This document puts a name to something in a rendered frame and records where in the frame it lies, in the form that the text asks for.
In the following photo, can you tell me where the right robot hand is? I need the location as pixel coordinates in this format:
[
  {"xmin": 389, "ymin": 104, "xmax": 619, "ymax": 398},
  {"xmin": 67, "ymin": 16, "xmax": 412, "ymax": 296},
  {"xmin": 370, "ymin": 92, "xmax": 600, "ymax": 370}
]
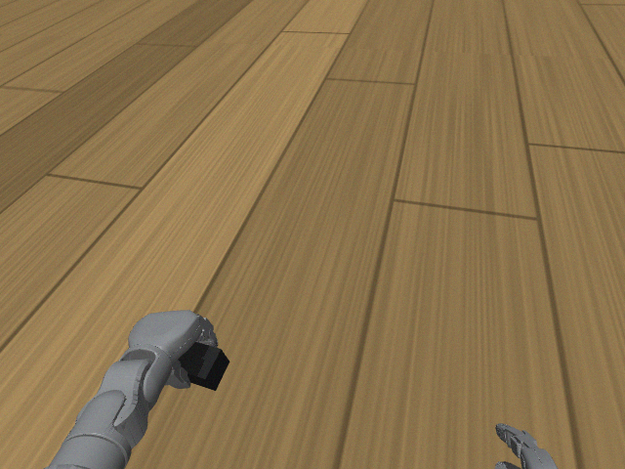
[{"xmin": 495, "ymin": 423, "xmax": 558, "ymax": 469}]

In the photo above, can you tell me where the left robot hand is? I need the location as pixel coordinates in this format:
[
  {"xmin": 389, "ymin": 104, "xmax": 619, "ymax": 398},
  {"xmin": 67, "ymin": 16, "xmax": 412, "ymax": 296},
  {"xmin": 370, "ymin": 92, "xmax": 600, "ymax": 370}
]
[{"xmin": 128, "ymin": 310, "xmax": 218, "ymax": 389}]

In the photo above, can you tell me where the small box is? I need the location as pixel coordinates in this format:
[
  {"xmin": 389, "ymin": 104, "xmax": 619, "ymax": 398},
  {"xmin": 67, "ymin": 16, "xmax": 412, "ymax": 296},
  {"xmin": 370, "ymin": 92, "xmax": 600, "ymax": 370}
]
[{"xmin": 178, "ymin": 342, "xmax": 229, "ymax": 391}]

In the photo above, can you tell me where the left robot arm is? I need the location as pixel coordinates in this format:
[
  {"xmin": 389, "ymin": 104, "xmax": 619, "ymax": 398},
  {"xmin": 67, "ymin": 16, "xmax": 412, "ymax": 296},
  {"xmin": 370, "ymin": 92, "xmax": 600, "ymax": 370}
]
[{"xmin": 44, "ymin": 344, "xmax": 172, "ymax": 469}]

